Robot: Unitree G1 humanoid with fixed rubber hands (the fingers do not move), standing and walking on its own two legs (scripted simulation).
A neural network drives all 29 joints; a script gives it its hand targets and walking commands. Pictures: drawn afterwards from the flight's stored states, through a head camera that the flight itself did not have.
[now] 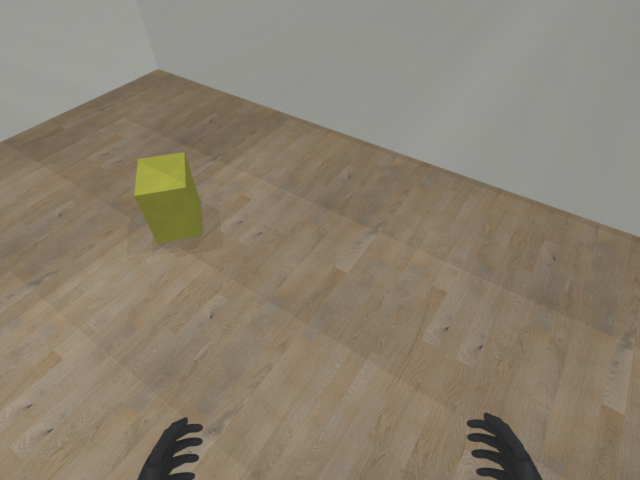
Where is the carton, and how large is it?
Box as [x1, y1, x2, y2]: [134, 152, 201, 243]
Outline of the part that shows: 184,152 138,159 134,196 157,243 201,235 199,199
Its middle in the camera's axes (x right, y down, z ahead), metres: -0.65 -0.20 +1.68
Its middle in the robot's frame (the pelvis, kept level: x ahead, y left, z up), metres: +1.34 +0.67 -0.63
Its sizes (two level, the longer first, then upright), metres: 0.250 0.195 0.276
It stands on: the floor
